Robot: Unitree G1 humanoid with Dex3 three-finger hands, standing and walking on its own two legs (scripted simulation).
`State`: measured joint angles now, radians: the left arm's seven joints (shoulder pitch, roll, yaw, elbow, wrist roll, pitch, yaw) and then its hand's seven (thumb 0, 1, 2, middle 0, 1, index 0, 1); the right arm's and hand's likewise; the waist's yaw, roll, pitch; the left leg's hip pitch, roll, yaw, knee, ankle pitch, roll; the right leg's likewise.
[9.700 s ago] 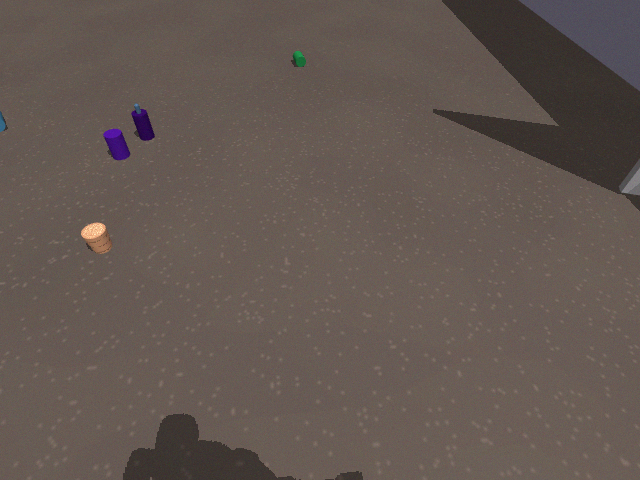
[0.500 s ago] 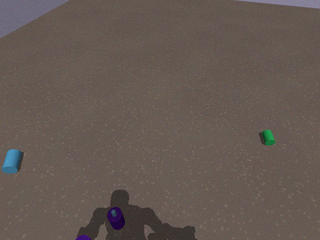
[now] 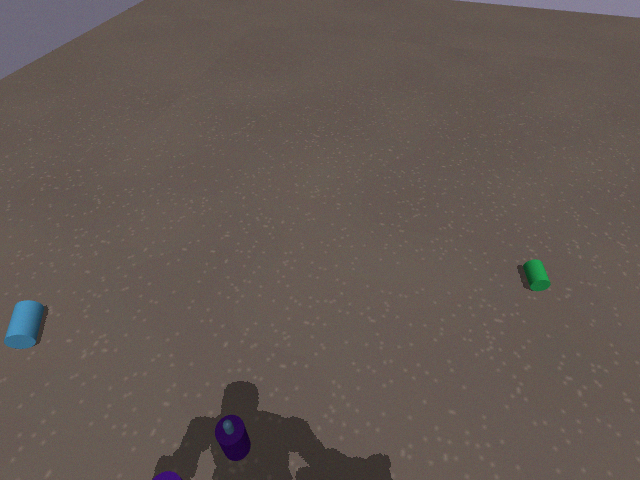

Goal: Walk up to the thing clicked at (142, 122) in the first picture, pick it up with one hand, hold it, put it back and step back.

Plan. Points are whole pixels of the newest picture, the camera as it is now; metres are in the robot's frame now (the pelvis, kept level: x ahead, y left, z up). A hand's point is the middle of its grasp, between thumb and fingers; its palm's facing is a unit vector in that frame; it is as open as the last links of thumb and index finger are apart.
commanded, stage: go down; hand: left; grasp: from the side
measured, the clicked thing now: (232, 435) +0.41 +0.23 -0.69
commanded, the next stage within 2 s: none
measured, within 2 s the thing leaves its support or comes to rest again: neither
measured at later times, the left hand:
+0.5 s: hand out of the picture +0.15 +0.27 -0.17, palm faces +0.05 -0.94 -0.35, open 15.2 cm
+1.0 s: hand out of the picture +0.15 +0.29 -0.20, palm faces +0.09 -0.94 -0.33, open 17.5 cm
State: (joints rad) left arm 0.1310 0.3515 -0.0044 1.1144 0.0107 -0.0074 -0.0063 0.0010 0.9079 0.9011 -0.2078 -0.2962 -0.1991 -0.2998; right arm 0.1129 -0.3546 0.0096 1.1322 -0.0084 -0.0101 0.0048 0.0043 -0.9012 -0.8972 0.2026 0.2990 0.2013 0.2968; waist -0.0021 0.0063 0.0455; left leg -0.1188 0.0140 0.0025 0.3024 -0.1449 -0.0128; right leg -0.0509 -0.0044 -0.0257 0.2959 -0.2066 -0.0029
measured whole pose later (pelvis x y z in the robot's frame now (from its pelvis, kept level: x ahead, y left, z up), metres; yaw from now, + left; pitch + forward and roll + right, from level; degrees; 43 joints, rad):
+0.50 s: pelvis -0.01 +0.01 -0.04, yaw -1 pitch +9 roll -1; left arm 0.05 0.34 0.20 0.86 0.06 0.12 -0.03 0.00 -0.07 0.17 -0.06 -0.06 -0.05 -0.07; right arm 0.26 -0.26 -0.01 0.68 0.03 -0.06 -0.03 0.01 -0.90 -0.90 0.20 0.30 0.20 0.30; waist -0.04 0.01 -0.05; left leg -0.58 0.02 0.01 0.75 -0.33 0.00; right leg -0.51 0.00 -0.01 0.73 -0.39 0.00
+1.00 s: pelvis +0.00 +0.01 -0.08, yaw +0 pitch +16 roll -2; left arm 0.27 0.35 0.26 0.42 0.01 0.26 -0.08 -0.01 -0.58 0.01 -0.10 -0.05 -0.08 -0.06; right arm 0.23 -0.24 0.00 0.55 0.01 -0.16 -0.08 0.01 -0.86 -0.88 0.20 0.30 0.20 0.30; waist -0.04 0.01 -0.13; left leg -0.87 0.03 -0.03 1.07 -0.49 0.00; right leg -0.77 0.01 -0.05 1.02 -0.54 0.00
